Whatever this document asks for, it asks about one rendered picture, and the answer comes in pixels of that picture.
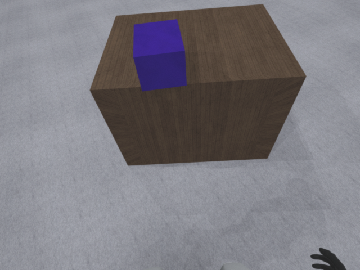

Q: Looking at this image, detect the carton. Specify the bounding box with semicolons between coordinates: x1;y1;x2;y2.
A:
133;19;187;91

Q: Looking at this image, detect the right robot hand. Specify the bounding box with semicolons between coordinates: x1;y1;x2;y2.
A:
310;247;346;270

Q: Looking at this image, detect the pedestal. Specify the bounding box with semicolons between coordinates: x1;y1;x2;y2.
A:
90;4;306;165

